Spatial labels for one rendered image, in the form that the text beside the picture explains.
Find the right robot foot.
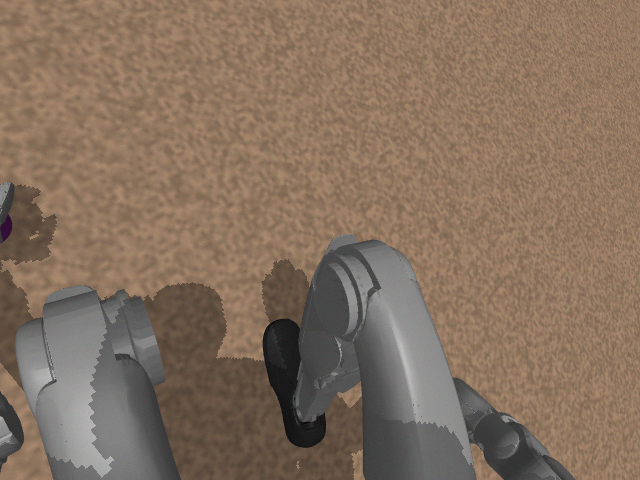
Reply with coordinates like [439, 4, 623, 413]
[263, 319, 326, 448]

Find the can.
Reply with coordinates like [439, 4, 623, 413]
[0, 215, 12, 242]

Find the left robot arm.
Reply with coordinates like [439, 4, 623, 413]
[0, 392, 24, 472]

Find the right robot hand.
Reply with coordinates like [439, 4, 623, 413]
[453, 378, 498, 445]

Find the right robot arm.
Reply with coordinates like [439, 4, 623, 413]
[473, 412, 576, 480]

